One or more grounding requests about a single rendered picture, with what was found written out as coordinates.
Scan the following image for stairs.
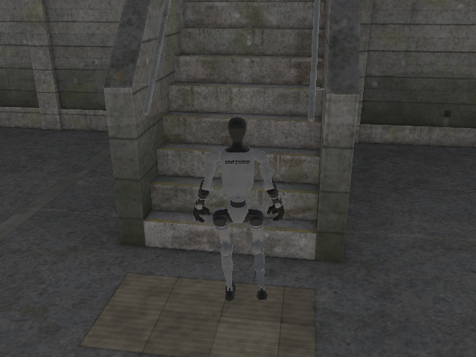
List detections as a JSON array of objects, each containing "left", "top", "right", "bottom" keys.
[{"left": 144, "top": 0, "right": 326, "bottom": 260}]

